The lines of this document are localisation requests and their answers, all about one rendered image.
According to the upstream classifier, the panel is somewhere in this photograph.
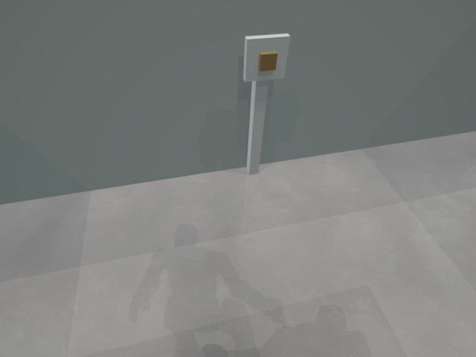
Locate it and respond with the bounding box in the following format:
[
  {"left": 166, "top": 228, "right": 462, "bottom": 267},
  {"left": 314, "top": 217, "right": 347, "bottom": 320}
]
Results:
[{"left": 243, "top": 33, "right": 290, "bottom": 175}]

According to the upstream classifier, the button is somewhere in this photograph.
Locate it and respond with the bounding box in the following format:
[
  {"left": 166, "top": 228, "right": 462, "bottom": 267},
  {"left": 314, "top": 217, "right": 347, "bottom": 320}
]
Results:
[{"left": 258, "top": 51, "right": 277, "bottom": 71}]

